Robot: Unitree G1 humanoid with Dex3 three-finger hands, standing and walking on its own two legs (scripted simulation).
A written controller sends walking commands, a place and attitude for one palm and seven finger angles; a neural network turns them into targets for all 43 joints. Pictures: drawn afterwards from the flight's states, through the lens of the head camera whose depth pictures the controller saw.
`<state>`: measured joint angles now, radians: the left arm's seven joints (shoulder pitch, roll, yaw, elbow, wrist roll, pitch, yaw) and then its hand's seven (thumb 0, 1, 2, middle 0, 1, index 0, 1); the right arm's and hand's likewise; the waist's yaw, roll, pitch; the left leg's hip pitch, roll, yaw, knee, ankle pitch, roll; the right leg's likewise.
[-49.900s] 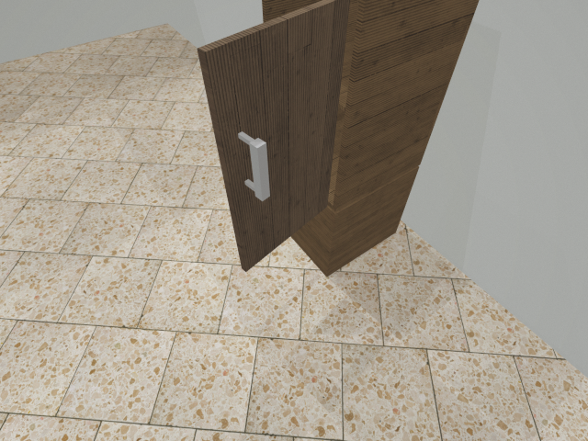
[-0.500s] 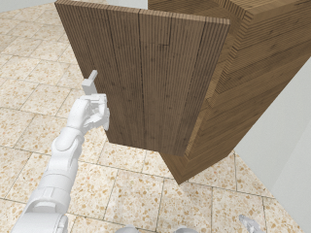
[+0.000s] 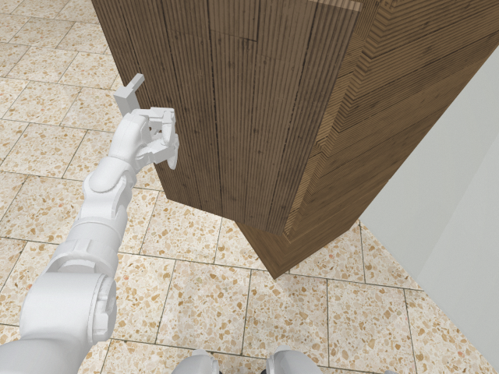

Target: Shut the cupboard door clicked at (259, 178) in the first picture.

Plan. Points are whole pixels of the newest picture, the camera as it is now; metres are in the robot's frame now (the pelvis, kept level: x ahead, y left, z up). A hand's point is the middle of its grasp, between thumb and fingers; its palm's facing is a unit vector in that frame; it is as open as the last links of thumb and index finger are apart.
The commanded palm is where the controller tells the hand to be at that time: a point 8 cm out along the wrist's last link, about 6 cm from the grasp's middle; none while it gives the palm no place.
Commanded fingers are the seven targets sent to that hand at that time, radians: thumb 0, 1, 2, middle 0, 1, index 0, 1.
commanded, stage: push the door shut along its arc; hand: left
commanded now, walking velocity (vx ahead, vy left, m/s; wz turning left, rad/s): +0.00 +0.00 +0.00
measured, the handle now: (141, 115) +0.53 +0.15 +0.07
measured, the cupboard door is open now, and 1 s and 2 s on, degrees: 38 20 20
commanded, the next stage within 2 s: pull the fist back off the door in 0.64 s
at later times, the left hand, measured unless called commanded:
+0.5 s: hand (197, 125) +0.50 +0.06 +0.08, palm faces -0.44 -0.90 -0.03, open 3.0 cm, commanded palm +0.52 +0.10 +0.08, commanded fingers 0.00 0.90 0.90 -1.30 -1.50 -1.30 -1.50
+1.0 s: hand (204, 114) +0.54 +0.05 +0.07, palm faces +0.05 -1.00 +0.00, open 3.1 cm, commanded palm +0.50 +0.08 +0.08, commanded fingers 0.00 0.90 0.90 -1.30 -1.50 -1.30 -1.50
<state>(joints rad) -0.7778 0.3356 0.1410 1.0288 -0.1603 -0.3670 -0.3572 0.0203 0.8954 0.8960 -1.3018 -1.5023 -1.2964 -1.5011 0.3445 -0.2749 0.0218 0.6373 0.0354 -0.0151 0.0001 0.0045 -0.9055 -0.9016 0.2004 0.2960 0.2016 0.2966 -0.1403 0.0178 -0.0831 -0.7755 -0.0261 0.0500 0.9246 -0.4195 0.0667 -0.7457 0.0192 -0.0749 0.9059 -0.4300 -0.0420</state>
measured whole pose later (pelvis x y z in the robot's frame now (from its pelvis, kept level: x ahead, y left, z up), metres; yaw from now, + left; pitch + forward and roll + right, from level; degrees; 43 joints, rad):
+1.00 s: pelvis +0.02 -0.01 -0.02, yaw -2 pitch +24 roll -2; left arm -0.91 0.20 0.23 1.00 -0.02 -0.38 0.17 0.02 0.89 0.90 -1.30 -1.50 -1.29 -1.50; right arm 0.43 -0.23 -0.01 0.65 -0.06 -0.04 0.12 0.00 -0.91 -0.90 0.20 0.30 0.20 0.30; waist -0.16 0.06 -0.15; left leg -0.98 0.01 0.05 1.03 -0.48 0.05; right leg -0.95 0.05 -0.08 0.99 -0.47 -0.06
